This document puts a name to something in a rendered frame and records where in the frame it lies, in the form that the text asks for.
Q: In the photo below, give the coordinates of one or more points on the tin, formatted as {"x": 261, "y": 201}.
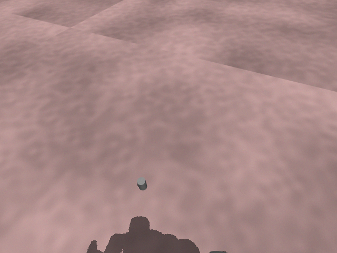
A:
{"x": 141, "y": 183}

